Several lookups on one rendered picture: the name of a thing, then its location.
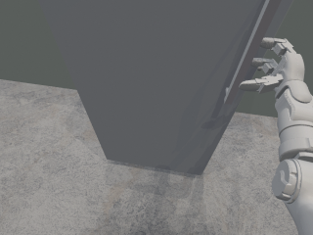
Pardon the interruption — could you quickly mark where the fridge door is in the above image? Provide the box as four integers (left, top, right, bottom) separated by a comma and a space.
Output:
38, 0, 293, 175

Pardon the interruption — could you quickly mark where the robot right upper arm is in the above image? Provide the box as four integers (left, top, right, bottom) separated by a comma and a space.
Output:
271, 158, 313, 235

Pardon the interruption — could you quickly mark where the robot right forearm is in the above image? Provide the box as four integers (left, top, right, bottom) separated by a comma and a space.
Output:
275, 80, 313, 163

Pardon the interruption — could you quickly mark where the right robot hand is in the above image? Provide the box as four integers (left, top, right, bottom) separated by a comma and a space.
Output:
239, 37, 305, 94

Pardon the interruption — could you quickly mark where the handle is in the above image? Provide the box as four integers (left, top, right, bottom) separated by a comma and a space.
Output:
224, 0, 282, 105

